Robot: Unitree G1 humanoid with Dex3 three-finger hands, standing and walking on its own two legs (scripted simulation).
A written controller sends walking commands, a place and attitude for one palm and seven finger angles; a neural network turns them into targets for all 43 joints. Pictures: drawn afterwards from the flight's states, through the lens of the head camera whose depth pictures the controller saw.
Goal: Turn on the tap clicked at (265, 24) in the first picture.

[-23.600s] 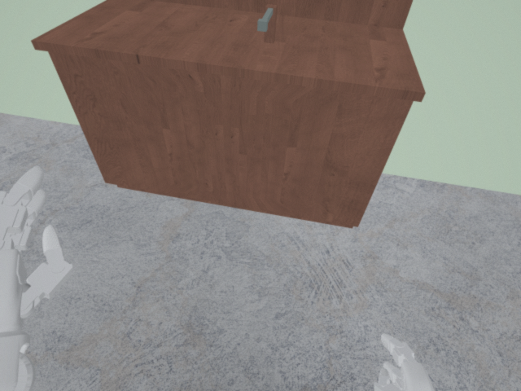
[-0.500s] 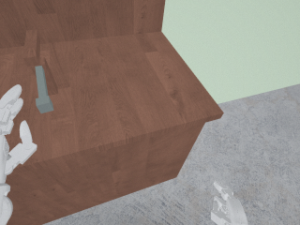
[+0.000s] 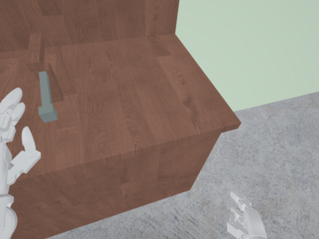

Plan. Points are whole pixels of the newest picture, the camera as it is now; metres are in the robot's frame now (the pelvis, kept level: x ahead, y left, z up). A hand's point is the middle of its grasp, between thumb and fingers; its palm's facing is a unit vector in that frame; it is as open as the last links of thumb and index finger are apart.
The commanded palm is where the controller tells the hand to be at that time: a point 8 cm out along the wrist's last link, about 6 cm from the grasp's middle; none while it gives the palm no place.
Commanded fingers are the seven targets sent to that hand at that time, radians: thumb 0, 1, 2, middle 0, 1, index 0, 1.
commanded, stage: turn the palm inward beside the body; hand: left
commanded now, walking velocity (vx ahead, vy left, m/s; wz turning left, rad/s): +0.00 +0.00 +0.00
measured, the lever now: (48, 113) +0.33 +0.29 +0.13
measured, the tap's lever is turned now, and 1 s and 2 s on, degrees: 5 5 5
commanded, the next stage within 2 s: none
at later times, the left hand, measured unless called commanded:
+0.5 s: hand (40, 180) +0.18 +0.22 +0.16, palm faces +0.50 -0.81 -0.32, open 7.4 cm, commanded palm +0.14 +0.27 +0.18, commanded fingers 0.00 0.90 0.90 -0.20 -0.30 -0.20 -0.30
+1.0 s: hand (45, 160) +0.21 +0.22 +0.17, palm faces +0.53 -0.81 -0.26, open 7.4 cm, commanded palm +0.15 +0.25 +0.18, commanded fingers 0.00 0.90 0.90 -0.20 -0.30 -0.20 -0.30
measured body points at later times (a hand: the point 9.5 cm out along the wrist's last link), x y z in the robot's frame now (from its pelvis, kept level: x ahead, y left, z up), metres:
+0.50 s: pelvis -0.02 -0.05 -0.01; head -0.04 -0.05 +0.43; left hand +0.14 +0.26 +0.18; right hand +0.19 -0.25 -0.08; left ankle +0.02 +0.10 -0.74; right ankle +0.00 -0.14 -0.74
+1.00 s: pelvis +0.02 -0.05 -0.02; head +0.00 -0.07 +0.43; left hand +0.17 +0.26 +0.18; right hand +0.22 -0.27 -0.10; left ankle +0.02 +0.10 -0.74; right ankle +0.00 -0.14 -0.74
